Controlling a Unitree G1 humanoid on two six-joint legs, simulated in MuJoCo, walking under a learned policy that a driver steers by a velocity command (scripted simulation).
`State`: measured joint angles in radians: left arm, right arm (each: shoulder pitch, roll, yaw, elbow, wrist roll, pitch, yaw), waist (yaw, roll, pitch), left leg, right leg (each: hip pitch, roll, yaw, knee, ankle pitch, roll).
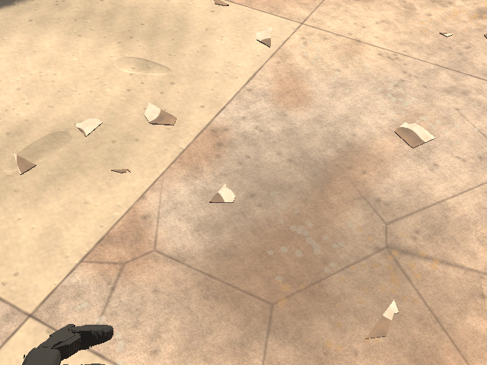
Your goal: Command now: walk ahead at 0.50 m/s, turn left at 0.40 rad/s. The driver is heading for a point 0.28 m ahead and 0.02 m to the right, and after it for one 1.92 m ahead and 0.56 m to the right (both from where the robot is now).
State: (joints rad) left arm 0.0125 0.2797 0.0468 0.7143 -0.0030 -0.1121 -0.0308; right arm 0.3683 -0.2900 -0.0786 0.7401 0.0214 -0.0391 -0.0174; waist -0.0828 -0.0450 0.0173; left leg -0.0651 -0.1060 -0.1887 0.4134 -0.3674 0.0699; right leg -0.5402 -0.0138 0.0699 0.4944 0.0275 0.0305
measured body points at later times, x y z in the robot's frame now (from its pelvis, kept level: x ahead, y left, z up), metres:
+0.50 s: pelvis +0.19 -0.01 +0.00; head +0.22 -0.01 +0.45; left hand +0.29 +0.28 -0.12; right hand +0.37 -0.29 -0.07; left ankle +0.26 +0.10 -0.74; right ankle +0.16 -0.13 -0.73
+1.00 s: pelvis +0.19 -0.05 +0.00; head +0.22 -0.09 +0.45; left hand +0.45 +0.15 -0.08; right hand +0.20 -0.37 -0.12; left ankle +0.24 +0.10 -0.68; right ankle +0.16 -0.14 -0.74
